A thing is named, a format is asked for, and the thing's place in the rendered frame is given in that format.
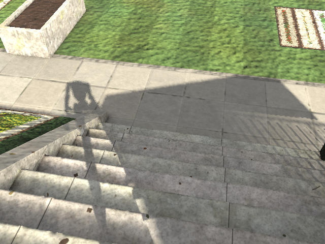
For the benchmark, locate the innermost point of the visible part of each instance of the stairs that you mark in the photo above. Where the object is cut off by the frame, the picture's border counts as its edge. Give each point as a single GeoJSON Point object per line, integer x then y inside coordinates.
{"type": "Point", "coordinates": [130, 185]}

